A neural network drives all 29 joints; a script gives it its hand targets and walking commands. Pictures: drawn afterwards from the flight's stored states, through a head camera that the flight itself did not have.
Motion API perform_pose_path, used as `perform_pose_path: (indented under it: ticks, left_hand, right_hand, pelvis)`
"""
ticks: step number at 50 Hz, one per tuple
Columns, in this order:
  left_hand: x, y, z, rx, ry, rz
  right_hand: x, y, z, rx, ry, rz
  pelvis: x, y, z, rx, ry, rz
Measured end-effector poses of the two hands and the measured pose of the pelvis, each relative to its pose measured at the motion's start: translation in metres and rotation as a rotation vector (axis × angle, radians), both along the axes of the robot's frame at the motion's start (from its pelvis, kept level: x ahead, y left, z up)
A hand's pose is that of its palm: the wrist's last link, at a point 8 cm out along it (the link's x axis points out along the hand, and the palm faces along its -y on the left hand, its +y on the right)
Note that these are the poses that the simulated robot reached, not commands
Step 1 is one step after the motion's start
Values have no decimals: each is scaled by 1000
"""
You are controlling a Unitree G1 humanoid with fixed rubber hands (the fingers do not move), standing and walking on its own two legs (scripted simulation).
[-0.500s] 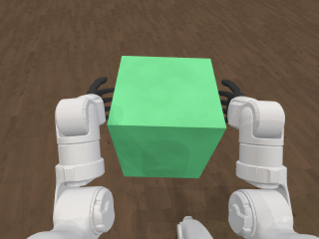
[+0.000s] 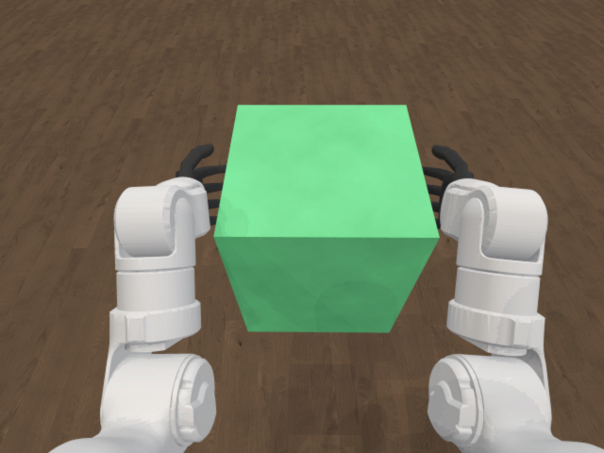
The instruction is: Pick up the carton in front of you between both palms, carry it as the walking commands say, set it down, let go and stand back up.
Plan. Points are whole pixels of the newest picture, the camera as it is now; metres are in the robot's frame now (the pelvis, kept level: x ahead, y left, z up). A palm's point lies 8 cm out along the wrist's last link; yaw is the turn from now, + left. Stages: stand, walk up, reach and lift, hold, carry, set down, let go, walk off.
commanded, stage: carry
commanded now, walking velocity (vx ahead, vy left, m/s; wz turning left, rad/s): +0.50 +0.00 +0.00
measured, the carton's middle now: (319, 228) +0.41 +0.02 +0.09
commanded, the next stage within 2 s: none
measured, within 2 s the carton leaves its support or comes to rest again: neither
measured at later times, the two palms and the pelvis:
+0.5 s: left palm (268, 112) +0.68 +0.13 +0.10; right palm (429, 122) +0.68 -0.16 +0.09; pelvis +0.34 -0.01 -0.01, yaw +0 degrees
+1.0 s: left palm (268, 46) +0.94 +0.17 +0.11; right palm (398, 51) +0.94 -0.13 +0.11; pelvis +0.68 +0.02 -0.01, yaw -1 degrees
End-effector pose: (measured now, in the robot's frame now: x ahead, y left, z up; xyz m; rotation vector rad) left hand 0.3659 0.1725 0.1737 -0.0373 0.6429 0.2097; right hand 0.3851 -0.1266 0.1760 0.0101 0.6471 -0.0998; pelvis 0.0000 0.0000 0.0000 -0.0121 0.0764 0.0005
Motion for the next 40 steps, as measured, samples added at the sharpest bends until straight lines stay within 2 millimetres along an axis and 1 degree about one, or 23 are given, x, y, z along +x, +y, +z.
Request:
perform_pose_path:
  ticks: [2, 5, 9, 12, 15, 18, 21, 24, 25, 27, 29, 31, 33, 35, 37, 40]
  left_hand:
    - [35, -1, 1, -3, -5, -41]
    - [80, -9, -3, -18, 37, -112]
    - [130, -21, -15, -16, 126, -159]
    - [165, -27, -27, -19, 164, -172]
    - [199, -31, -37, -25, 170, -167]
    - [235, -32, -47, -27, 156, -148]
    - [273, -35, -59, -23, 135, -122]
    - [308, -38, -72, -15, 109, -83]
    - [317, -38, -77, -6, 108, -69]
    - [329, -38, -87, -3, 133, -37]
    - [336, -35, -96, -18, 168, 0]
    - [341, -33, -99, -38, 186, 39]
    - [351, -30, -97, -44, 178, 60]
    - [367, -28, -90, -31, 155, 50]
    - [387, -26, -81, -20, 125, 38]
    - [424, -26, -66, -14, 72, 11]
  right_hand:
    - [23, -2, 3, -25, -5, -28]
    - [52, -8, -2, -51, 40, -63]
    - [86, -19, -15, -51, 130, -107]
    - [116, -25, -27, -47, 169, -125]
    - [151, -28, -36, -47, 174, -124]
    - [192, -31, -46, -44, 160, -111]
    - [237, -34, -59, -32, 139, -94]
    - [283, -37, -77, -11, 112, -67]
    - [297, -38, -84, 1, 112, -57]
    - [317, -37, -95, 13, 138, -36]
    - [332, -34, -103, 24, 175, -22]
    - [344, -32, -107, 42, 196, -18]
    - [357, -27, -106, 77, 190, -9]
    - [372, -25, -101, 62, 164, 8]
    - [390, -24, -93, 44, 132, 21]
    - [420, -23, -79, 38, 77, 6]
  pelvis:
    - [32, 8, -5, 1, -12, -8]
    - [70, 17, -2, -5, -9, -14]
    - [118, 24, 10, -22, 7, -19]
    - [153, 25, 16, -29, 13, -20]
    - [191, 22, 17, -26, 15, -19]
    - [232, 16, 13, -17, 16, -20]
    - [278, 6, 5, -8, 13, -19]
    - [331, -7, -10, 3, -6, 5]
    - [345, -9, -11, -7, -6, 8]
    - [368, -15, -6, -3, -4, 19]
    - [392, -19, 2, 12, 0, 27]
    - [415, -23, 10, 27, 5, 32]
    - [439, -24, 16, 39, 8, 32]
    - [463, -24, 20, 46, 8, 29]
    - [488, -21, 23, 48, 7, 26]
    - [529, -15, 22, 45, 2, 22]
